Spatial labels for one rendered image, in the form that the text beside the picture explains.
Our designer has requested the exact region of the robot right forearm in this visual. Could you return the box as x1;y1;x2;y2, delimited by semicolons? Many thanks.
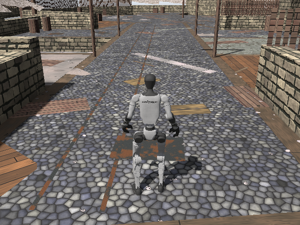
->
169;113;178;129

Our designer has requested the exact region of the robot right upper arm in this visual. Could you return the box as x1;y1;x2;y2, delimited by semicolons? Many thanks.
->
160;94;173;120

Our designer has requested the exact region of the robot left upper arm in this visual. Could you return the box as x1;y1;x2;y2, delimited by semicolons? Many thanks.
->
127;94;140;119

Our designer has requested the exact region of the right robot hand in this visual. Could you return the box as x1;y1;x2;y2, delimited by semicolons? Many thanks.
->
169;127;180;137

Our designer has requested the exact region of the robot head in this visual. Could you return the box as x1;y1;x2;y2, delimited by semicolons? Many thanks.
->
142;74;158;96

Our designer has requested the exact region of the robot left shin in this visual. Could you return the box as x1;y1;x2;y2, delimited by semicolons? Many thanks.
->
132;157;141;189

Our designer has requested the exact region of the robot left forearm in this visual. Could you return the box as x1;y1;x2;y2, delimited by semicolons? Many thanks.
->
123;113;131;126

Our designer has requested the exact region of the left robot hand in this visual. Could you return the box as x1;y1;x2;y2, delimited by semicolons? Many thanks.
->
122;124;133;133

